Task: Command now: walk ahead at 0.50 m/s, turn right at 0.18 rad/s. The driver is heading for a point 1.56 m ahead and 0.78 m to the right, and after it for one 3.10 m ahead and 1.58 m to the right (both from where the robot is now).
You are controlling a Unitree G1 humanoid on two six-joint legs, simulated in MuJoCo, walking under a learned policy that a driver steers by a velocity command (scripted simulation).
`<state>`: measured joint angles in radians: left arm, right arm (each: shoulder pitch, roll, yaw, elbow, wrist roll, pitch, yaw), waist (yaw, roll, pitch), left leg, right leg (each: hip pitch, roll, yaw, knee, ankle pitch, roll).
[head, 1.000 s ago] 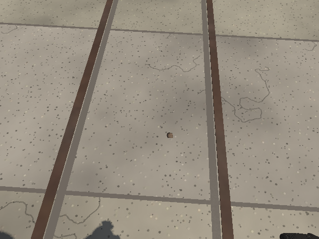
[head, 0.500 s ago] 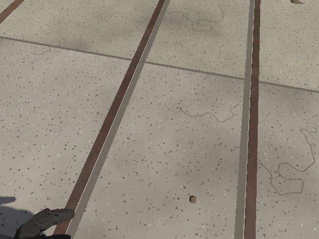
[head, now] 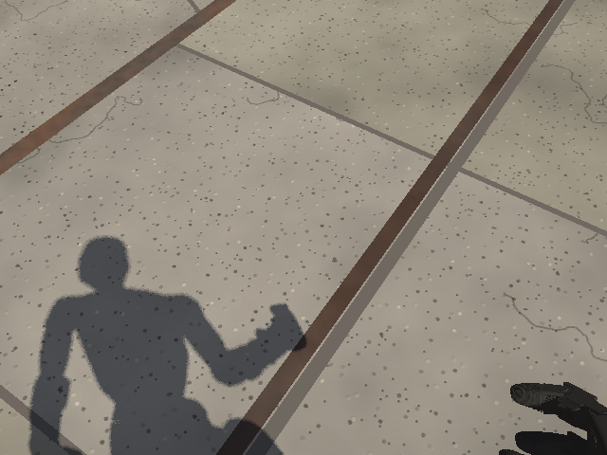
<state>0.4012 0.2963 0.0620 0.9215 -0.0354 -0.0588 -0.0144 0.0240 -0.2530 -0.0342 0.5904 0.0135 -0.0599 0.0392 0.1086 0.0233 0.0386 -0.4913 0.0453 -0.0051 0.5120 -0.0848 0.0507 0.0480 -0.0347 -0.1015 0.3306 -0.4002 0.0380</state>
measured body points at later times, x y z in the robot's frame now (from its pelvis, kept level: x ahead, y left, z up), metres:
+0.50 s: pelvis +0.26 -0.02 +0.00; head +0.29 -0.04 +0.45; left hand +0.52 +0.15 -0.09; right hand +0.21 -0.31 -0.13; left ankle +0.13 +0.12 -0.73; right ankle +0.37 -0.16 -0.71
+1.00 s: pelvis +0.54 -0.12 +0.00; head +0.56 -0.15 +0.45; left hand +0.72 +0.12 -0.11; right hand +0.62 -0.45 -0.07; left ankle +0.73 -0.09 -0.72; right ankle +0.37 -0.15 -0.73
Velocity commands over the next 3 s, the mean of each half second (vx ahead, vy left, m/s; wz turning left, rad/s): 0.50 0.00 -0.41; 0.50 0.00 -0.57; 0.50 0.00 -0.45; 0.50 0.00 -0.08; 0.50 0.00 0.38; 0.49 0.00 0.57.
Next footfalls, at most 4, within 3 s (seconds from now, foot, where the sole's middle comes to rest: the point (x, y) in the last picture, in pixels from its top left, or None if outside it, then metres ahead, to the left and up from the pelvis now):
0.54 right None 0.41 -0.17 -0.76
1.02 left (397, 327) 0.76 -0.12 -0.76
1.52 right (561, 335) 0.78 -0.50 -0.76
2.04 left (559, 214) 1.16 -0.56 -0.76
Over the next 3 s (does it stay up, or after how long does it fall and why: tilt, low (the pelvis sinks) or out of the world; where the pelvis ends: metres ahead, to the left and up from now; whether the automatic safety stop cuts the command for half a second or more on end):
stays up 1.37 -0.81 0.00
